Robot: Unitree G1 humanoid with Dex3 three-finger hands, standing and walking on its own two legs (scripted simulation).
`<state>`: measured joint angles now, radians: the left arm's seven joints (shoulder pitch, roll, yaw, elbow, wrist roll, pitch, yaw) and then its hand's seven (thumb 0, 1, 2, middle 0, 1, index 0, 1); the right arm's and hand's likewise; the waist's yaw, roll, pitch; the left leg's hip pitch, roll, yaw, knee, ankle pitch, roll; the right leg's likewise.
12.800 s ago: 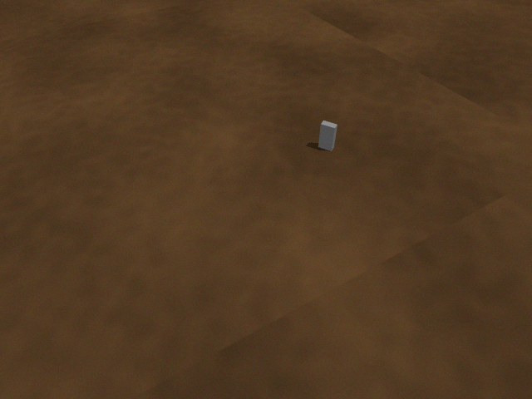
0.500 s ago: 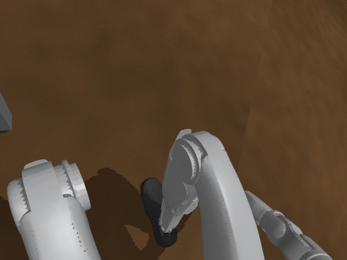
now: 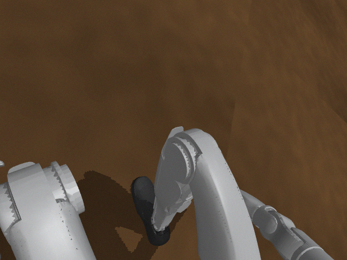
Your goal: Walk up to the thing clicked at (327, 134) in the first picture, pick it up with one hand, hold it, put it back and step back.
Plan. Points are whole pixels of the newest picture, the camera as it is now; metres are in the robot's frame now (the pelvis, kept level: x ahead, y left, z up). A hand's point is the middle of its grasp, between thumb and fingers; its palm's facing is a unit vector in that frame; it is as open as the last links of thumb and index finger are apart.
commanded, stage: close in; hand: left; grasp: from the side
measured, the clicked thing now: out of the picture +0.45 +0.30 -0.20
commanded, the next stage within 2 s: rest palm in 0.10 s
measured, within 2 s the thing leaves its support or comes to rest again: neither
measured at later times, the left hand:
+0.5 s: hand out of the picture +0.42 +0.29 -0.18, palm faces +0.35 -0.94 +0.01, open 17.2 cm
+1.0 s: hand out of the picture +0.43 +0.30 -0.18, palm faces +0.38 -0.92 +0.00, open 12.6 cm
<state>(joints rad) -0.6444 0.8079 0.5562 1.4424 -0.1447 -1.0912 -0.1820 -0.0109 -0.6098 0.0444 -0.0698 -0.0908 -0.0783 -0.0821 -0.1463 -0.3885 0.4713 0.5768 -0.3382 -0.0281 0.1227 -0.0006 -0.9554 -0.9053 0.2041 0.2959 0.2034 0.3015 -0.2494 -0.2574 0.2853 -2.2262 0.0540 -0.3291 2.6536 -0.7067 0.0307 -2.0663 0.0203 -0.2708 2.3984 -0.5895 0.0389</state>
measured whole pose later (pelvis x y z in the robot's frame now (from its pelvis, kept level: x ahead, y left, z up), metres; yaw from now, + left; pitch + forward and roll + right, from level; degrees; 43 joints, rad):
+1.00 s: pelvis +0.00 +0.00 +0.00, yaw -2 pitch +12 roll -19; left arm -0.66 0.87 0.51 1.48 -0.12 -1.13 -0.03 0.00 -0.11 0.41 -0.43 -0.41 -0.44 -0.41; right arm -0.19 -0.38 0.54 0.56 -0.36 0.02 0.13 0.00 -0.92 -0.90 0.20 0.30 0.20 0.30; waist -0.25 -0.28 0.33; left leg -2.22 0.06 -0.37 2.67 -0.73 0.03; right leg -2.05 0.04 -0.30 2.38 -0.59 0.05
